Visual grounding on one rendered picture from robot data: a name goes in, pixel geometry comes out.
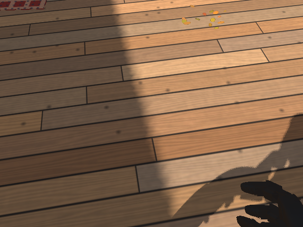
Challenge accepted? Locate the right robot hand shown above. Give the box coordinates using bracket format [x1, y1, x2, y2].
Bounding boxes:
[237, 180, 303, 227]

